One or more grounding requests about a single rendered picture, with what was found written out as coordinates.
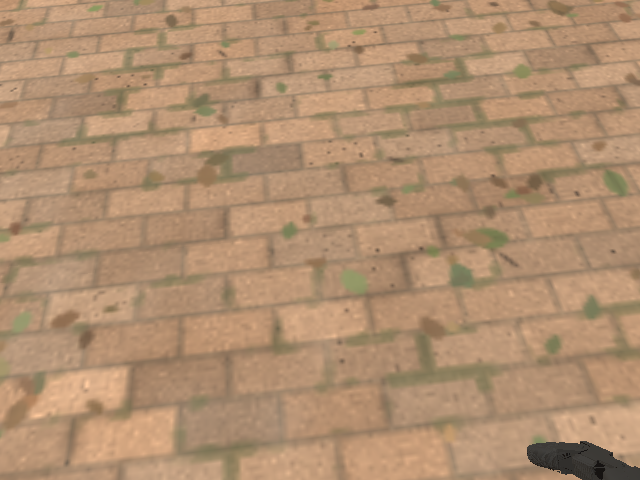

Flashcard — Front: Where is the robot right hand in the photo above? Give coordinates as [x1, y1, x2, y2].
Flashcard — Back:
[527, 441, 640, 480]

